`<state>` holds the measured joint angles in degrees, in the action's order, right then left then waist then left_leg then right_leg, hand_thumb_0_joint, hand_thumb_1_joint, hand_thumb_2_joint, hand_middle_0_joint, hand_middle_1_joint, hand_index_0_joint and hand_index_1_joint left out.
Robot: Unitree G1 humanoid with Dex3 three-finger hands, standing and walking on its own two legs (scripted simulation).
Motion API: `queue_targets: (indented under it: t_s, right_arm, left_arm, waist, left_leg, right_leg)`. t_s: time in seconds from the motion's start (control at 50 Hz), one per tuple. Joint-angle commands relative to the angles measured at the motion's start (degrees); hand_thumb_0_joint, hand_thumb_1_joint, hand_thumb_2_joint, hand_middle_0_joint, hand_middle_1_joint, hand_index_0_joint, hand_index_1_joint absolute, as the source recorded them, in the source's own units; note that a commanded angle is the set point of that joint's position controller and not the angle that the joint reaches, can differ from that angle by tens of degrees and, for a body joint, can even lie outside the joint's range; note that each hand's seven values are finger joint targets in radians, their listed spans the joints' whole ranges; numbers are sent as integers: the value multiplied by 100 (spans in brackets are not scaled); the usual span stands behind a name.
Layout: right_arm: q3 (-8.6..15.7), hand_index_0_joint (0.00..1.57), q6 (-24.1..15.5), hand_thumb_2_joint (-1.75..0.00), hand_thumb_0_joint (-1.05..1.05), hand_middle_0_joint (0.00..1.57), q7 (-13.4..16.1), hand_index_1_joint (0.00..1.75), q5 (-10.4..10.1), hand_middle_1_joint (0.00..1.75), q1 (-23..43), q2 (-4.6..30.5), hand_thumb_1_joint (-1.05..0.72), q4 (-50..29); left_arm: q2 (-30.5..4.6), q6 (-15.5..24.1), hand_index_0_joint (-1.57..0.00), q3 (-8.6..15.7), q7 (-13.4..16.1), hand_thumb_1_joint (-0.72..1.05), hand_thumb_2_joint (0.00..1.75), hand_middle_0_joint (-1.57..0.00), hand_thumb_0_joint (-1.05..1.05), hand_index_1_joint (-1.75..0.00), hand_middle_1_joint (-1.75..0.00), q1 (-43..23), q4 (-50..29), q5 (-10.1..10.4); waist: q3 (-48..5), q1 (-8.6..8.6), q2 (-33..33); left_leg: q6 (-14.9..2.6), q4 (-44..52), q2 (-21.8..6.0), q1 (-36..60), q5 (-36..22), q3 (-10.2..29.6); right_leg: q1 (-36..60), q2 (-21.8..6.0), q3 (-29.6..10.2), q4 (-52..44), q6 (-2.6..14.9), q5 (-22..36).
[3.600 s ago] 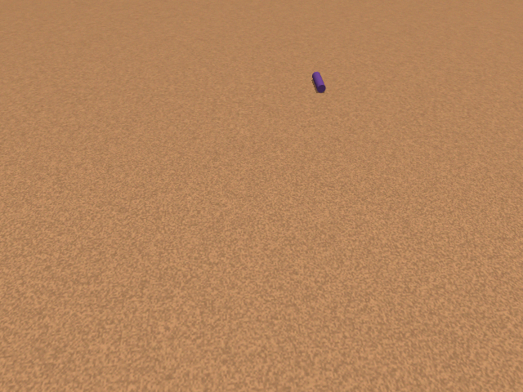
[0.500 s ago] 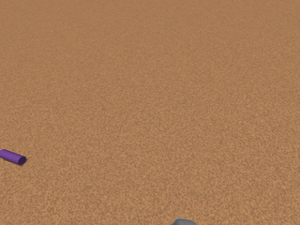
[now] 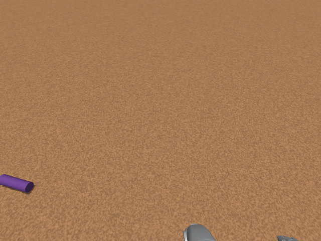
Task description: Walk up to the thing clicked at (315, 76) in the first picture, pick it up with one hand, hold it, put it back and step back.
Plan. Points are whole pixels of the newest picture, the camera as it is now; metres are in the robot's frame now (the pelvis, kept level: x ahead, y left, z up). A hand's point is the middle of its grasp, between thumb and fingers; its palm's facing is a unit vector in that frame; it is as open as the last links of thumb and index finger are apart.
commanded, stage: walk up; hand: left
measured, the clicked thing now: (13, 182) +0.60 +0.87 -0.71
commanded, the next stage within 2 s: none
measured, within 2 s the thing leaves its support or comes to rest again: neither
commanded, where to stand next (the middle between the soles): +0.21 +0.76 m, yaw -15 degrees
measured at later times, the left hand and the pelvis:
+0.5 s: hand out of the picture +0.15 +0.53 -0.11, palm faces -0.08 -0.77 -0.63, open 7.4 cm; pelvis +0.07 +0.20 -0.02, yaw -4 degrees
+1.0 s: hand out of the picture +0.22 +0.69 -0.11, palm faces -0.11 -0.81 -0.58, open 7.4 cm; pelvis +0.10 +0.40 +0.00, yaw -6 degrees
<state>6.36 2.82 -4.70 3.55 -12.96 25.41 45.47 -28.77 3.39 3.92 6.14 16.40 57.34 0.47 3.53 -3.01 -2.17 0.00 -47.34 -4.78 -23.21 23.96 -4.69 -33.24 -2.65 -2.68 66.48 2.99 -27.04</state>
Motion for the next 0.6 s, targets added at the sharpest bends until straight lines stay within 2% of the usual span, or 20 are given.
queue_targets:
  t_s: [0.0,0.04,0.06,0.1,0.12,0.14,0.16,0.18,0.2,0.26,0.3,0.36,0.4,0.44,0.48,0.5,0.52,0.54,0.56,0.58]
  right_arm:
    - [319,20,-129,-90,0,20,161,30,70,30,78,1306,-90,-558]
    - [281,20,-93,-90,0,20,166,30,103,30,62,1249,-90,-653]
    - [266,20,-69,-90,0,20,156,30,90,30,196,1221,-90,-725]
    - [221,20,18,-90,0,20,111,30,70,30,726,1156,-90,-976]
    - [146,20,7,-90,0,20,100,30,9,30,727,945,-90,-1068]
    - [65,20,15,-90,0,20,106,30,-20,30,339,666,-90,-1092]
    - [113,20,117,-90,0,20,132,30,38,30,-63,874,-90,-983]
    - [277,20,175,-90,0,20,196,30,73,30,-103,1273,-90,-925]
    - [326,20,173,-90,0,20,219,30,91,30,14,1406,-90,-828]
    - [375,20,176,-90,0,20,102,30,52,30,-286,1448,-90,-571]
    - [374,20,202,-90,0,20,17,30,49,30,-360,1294,-90,-531]
    - [395,20,236,-90,0,20,-95,30,38,30,-99,1236,-90,-648]
    - [445,20,229,-90,0,20,-137,30,27,30,48,1291,-90,-701]
    - [481,20,204,-90,0,20,-138,30,-4,30,-62,1294,-90,-693]
    - [571,20,145,-90,0,20,-94,30,42,30,-868,1336,-90,-467]
    - [635,20,70,-90,0,20,-37,30,123,30,-1402,1465,-90,-308]
    - [707,20,24,-90,0,20,33,30,98,30,-1203,2242,-90,-448]
    - [718,20,-26,-90,0,20,121,30,16,30,-440,2458,-90,-563]
    - [608,20,-34,-90,0,20,154,30,57,30,-277,1873,-90,-728]
    - [507,20,-37,-90,0,20,200,30,73,30,-245,1678,-90,-734]
  left_arm:
    - [-1016,240,-20,185,27,90,90,-20,0,-30,-30,311,-287,92]
    - [-897,211,-20,181,14,90,90,-20,0,-30,-30,353,-366,96]
    - [-869,208,-20,191,8,90,90,-20,0,-30,-30,440,-396,99]
    - [-930,193,-20,301,44,90,90,-20,0,-30,-30,1144,-229,47]
    - [-1258,189,-20,462,122,90,90,-20,0,-30,-30,1728,-152,-25]
    - [-1674,182,-20,592,212,90,90,-20,0,-30,-30,2015,-218,-133]
    - [-1827,183,-20,536,241,90,90,-20,0,-30,-30,1510,-587,-169]
    - [-1872,166,-20,539,270,90,90,-20,0,-30,-30,811,-838,-66]
    - [-1744,210,-20,496,272,90,90,-20,0,-30,-30,513,-936,-57]
    - [-1508,270,-20,483,182,90,90,-20,0,-30,-30,85,-1043,-171]
    - [-1553,276,-20,507,114,90,90,-20,0,-30,-30,31,-1049,-220]
    - [-1859,279,-20,607,61,90,90,-20,0,-30,-30,-42,-1107,-296]
    - [-1948,265,-20,641,48,90,90,-20,0,-30,-30,121,-1073,-320]
    - [-2005,250,-20,646,50,90,90,-20,0,-30,-30,36,-1083,-317]
    - [-1834,200,-20,541,66,90,90,-20,0,-30,-30,-432,-1150,-312]
    - [-1356,148,-20,396,79,90,90,-20,0,-30,-30,-373,-1096,-283]
    - [-798,136,-20,228,160,90,90,-20,0,-30,-30,-636,-1241,-132]
    - [-1037,178,-20,206,294,90,90,-20,0,-30,-30,-722,-1126,-132]
    - [-1285,183,-20,203,266,90,90,-20,0,-30,-30,-678,-921,-82]
    - [-1194,177,-20,254,241,90,90,-20,0,-30,-30,-295,-673,-2]
  waist:
    - [-254,-114,-1206]
    - [-343,-96,-1157]
    - [-344,25,-1021]
    - [-483,584,-567]
    - [-747,924,87]
    - [-940,1022,1199]
    - [-1005,630,531]
    - [-791,497,69]
    - [-436,449,-161]
    - [-349,129,352]
    - [-309,88,718]
    - [-156,161,1245]
    - [-237,271,1176]
    - [-347,201,1169]
    - [-583,-366,779]
    - [-652,-702,-244]
    - [-123,-771,-2424]
    - [77,-454,-2224]
    - [216,-426,-836]
    - [72,-256,-531]
  left_leg:
    - [-1225,1768,-870,1623,-3217,1226]
    - [-1370,1839,-1012,1330,-3270,1097]
    - [-1310,1803,-992,1040,-3010,983]
    - [-876,1090,-648,-150,-2383,474]
    - [-555,133,-419,-854,-2111,239]
    - [-151,-1175,162,-1958,212,135]
    - [113,-2248,207,-2119,885,946]
    - [173,-2936,84,-2081,926,1254]
    - [103,-3039,-146,-2028,672,1429]
    - [19,-2726,-292,-1514,152,1401]
    - [10,-2295,-289,-1066,26,1124]
    - [20,-1468,-264,-772,173,694]
    - [0,-1165,-168,-633,336,472]
    - [-19,-848,-84,-414,430,294]
    - [-81,174,66,819,57,244]
    - [-134,1324,149,1363,723,650]
    - [-574,2763,-1215,992,617,3414]
    - [-1169,3090,-1611,555,571,4315]
    - [-1046,2535,-1373,577,-321,3330]
    - [-918,2035,-1100,899,-1028,2687]
  right_leg:
    - [-633,-44,598,-820,-182,221]
    - [45,-28,840,-1336,-125,437]
    - [554,-42,779,-1778,-47,775]
    - [2382,46,816,-3007,51,1966]
    - [3498,-162,328,-3438,76,1987]
    - [4288,-1249,-1523,-4182,508,979]
    - [3740,-2384,-3267,-4678,1047,-99]
    - [2926,-2863,-3800,-4933,1618,-547]
    - [2318,-2683,-3459,-4887,1657,-574]
    - [1621,-1758,-1616,-4275,1084,367]
    - [1053,-1455,-942,-4035,961,538]
    - [482,-1259,-704,-4003,953,-233]
    - [413,-1249,-792,-3855,993,-418]
    - [376,-1298,-887,-3642,989,-293]
    - [-387,-1030,-440,-2583,639,-111]
    - [-832,-390,123,-1003,334,21]
    - [-2187,940,561,330,-19,-1251]
    - [-1940,375,-167,674,136,-1019]
    - [-1890,252,-162,655,10,-562]
    - [-1785,297,-251,594,-21,-341]
